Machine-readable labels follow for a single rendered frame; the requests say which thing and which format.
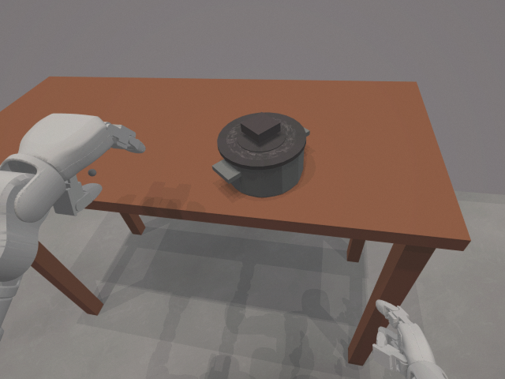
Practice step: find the robot right hand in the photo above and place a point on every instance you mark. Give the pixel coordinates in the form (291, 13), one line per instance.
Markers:
(397, 352)

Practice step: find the pot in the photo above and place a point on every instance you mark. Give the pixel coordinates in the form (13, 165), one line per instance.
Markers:
(262, 183)

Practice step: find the robot left forearm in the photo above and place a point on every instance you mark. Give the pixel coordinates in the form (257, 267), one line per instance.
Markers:
(29, 187)

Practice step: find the lid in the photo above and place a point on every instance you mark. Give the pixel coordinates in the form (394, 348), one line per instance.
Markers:
(242, 151)

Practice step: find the robot left hand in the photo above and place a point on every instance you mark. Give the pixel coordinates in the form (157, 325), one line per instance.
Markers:
(70, 143)

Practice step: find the table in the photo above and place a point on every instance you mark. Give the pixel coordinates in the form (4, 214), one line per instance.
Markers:
(372, 169)

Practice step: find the robot right forearm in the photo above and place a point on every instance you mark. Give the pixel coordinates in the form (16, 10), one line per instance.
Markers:
(425, 370)

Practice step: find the knob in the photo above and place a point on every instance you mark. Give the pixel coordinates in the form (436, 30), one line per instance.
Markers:
(260, 127)

